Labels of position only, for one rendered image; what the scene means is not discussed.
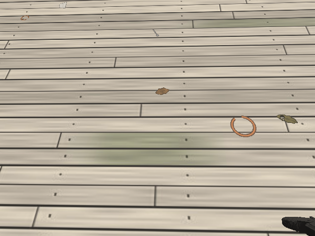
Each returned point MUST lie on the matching right robot hand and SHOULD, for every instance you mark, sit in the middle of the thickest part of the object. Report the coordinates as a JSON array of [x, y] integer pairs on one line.
[[302, 224]]

